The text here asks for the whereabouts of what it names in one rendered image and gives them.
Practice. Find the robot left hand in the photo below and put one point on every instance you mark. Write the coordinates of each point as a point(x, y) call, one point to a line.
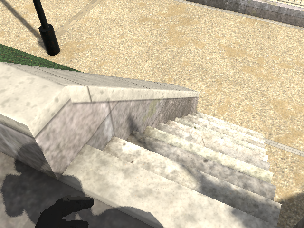
point(52, 217)

